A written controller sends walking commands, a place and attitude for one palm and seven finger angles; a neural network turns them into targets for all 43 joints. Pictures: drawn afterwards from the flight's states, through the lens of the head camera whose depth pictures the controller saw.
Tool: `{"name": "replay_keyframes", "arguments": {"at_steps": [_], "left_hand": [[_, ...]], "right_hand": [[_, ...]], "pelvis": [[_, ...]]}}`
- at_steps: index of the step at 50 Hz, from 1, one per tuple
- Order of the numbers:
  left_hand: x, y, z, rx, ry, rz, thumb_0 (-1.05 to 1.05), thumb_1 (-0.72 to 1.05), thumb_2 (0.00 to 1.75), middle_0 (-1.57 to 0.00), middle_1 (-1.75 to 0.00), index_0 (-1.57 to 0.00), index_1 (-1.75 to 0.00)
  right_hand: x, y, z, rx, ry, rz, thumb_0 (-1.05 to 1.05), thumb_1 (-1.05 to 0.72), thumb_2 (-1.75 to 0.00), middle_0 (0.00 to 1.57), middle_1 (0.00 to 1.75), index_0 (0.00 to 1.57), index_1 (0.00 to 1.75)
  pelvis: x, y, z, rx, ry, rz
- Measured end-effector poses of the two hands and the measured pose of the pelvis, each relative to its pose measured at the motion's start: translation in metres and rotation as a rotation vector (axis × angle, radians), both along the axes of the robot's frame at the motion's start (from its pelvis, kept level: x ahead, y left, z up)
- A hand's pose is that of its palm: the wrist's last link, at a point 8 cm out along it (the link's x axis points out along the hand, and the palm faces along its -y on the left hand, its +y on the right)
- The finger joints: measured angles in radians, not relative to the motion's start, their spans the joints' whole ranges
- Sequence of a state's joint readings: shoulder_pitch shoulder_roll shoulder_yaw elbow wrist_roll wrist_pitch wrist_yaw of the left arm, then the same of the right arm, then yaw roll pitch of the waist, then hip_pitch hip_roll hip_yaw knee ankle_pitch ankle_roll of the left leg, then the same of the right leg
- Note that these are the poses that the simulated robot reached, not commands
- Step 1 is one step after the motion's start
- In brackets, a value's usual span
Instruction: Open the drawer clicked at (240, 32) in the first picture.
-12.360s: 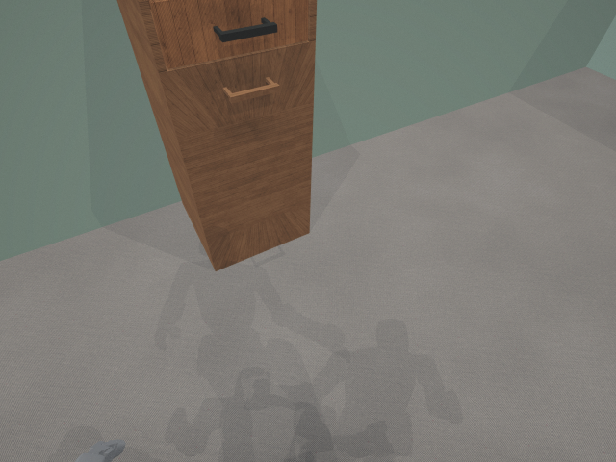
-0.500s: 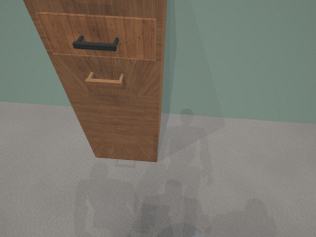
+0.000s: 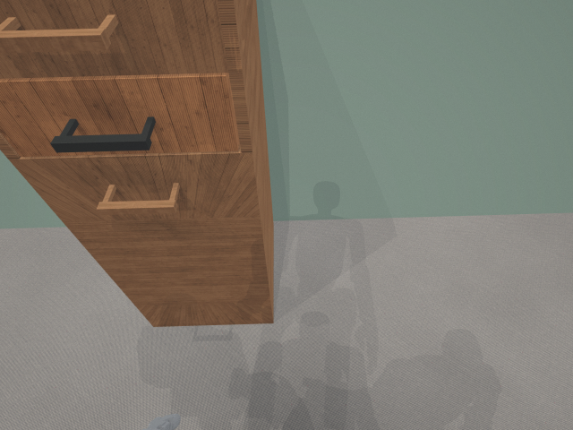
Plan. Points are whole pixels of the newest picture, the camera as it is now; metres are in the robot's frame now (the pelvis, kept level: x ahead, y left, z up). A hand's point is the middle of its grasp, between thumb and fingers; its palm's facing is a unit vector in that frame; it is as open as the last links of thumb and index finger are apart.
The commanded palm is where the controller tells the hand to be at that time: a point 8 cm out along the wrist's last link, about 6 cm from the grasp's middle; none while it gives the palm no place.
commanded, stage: come to a stop and stand still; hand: left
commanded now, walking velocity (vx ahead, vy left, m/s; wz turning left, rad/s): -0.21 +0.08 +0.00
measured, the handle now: (106, 134) +0.51 +0.30 +0.13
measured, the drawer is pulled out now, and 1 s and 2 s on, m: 0.00 0.00 0.00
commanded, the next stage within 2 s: look again from close up in 1.72 s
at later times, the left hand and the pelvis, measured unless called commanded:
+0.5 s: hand out of the picture -0.01 +0.23 -0.17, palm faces +0.00 -0.98 -0.20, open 7.4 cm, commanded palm none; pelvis -0.02 +0.03 +0.01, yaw -2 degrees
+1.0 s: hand out of the picture -0.04 +0.12 -0.17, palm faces +0.03 -0.98 -0.19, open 7.3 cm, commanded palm none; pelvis -0.03 -0.04 +0.00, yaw -1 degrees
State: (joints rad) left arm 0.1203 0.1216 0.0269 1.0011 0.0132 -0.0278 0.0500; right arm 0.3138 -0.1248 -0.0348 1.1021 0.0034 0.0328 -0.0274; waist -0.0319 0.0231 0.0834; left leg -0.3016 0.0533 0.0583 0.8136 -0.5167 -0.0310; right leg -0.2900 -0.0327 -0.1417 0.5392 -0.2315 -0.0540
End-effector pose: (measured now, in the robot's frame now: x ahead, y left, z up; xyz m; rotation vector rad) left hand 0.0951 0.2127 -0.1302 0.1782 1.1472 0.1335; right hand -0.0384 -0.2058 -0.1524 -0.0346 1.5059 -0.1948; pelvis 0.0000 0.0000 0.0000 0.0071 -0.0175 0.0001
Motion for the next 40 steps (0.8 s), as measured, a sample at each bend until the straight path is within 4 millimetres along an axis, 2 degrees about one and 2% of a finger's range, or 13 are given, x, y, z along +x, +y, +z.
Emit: {"name": "replay_keyframes", "arguments": {"at_steps": [5, 8, 10, 13, 16, 19, 24, 28, 33, 40], "left_hand": [[-0.013, 0.027, -0.005, 0.014, 0.053, 0.021, -0.02, 0.94, 0.9, -0.2, -0.3, -0.2, -0.3], [-0.025, 0.048, -0.014, 0.01, 0.085, 0.033, -0.01, 0.93, 0.9, -0.2, -0.3, -0.2, -0.3], [-0.033, 0.061, -0.022, 0.004, 0.103, 0.048, -0.01, 0.92, 0.9, -0.2, -0.3, -0.2, -0.3], [-0.048, 0.074, -0.021, 0.001, 0.137, 0.065, 0.0, 0.92, 0.9, -0.2, -0.3, -0.2, -0.3], [-0.065, 0.08, -0.016, -0.008, 0.168, 0.075, 0.0, 0.92, 0.9, -0.2, -0.3, -0.2, -0.3], [-0.083, 0.081, -0.013, -0.012, 0.213, 0.072, 0.0, 0.91, 0.9, -0.2, -0.3, -0.2, -0.3], [-0.102, 0.071, -0.009, -0.009, 0.28, 0.046, 0.0, 0.91, 0.9, -0.2, -0.3, -0.2, -0.3], [-0.101, 0.05, -0.006, 0.001, 0.262, 0.026, 0.01, 0.91, 0.9, -0.2, -0.3, -0.2, -0.3], [-0.099, 0.015, -0.002, 0.02, 0.194, 0.017, 0.01, 0.91, 0.9, -0.2, -0.3, -0.2, -0.3], [-0.108, -0.013, 0.003, 0.032, 0.181, 0.029, 0.01, 0.94, 0.9, -0.2, -0.3, -0.2, -0.3]], "right_hand": [[0.041, 0.002, 0.003, -0.036, -0.079, 0.043, 0.0, -0.91, -0.9, 0.2, 0.3, 0.2, 0.3], [0.056, 0.005, 0.006, -0.079, -0.136, 0.057, 0.01, -0.92, -0.9, 0.2, 0.3, 0.2, 0.3], [0.06, 0.009, 0.008, -0.104, -0.17, 0.067, 0.0, -0.92, -0.9, 0.2, 0.3, 0.2, 0.3], [0.061, 0.017, 0.019, -0.119, -0.189, 0.086, 0.0, -0.92, -0.9, 0.2, 0.3, 0.2, 0.3], [0.062, 0.024, 0.029, -0.122, -0.191, 0.101, 0.0, -0.92, -0.9, 0.2, 0.3, 0.2, 0.3], [0.062, 0.022, 0.035, -0.131, -0.2, 0.091, 0.0, -0.92, -0.9, 0.2, 0.3, 0.2, 0.3], [0.051, 0.011, 0.036, -0.131, -0.21, 0.056, 0.0, -0.92, -0.9, 0.2, 0.3, 0.2, 0.3], [0.028, -0.005, 0.026, -0.105, -0.175, 0.029, 0.0, -0.91, -0.9, 0.2, 0.3, 0.2, 0.3], [-0.006, -0.026, 0.005, -0.05, -0.106, 0.001, 0.0, -0.91, -0.9, 0.2, 0.3, 0.2, 0.3], [-0.032, -0.037, -0.003, -0.003, -0.053, 0.003, 0.0, -0.91, -0.9, 0.2, 0.3, 0.2, 0.3]], "pelvis": [[-0.005, 0.016, 0.0, -0.004, 0.003, -0.001], [-0.008, 0.03, -0.005, -0.015, 0.001, -0.003], [-0.01, 0.039, -0.009, -0.016, -0.001, -0.004], [-0.012, 0.045, -0.003, -0.018, 0.002, -0.01], [-0.012, 0.047, 0.005, -0.024, 0.016, -0.011], [-0.012, 0.046, 0.01, -0.027, 0.029, -0.022], [-0.017, 0.038, 0.013, -0.027, 0.029, -0.037], [-0.025, 0.022, 0.01, -0.015, 0.021, -0.037], [-0.033, -0.003, 0.004, 0.003, -0.003, -0.026], [-0.033, -0.027, 0.005, -0.002, -0.025, -0.021]]}}
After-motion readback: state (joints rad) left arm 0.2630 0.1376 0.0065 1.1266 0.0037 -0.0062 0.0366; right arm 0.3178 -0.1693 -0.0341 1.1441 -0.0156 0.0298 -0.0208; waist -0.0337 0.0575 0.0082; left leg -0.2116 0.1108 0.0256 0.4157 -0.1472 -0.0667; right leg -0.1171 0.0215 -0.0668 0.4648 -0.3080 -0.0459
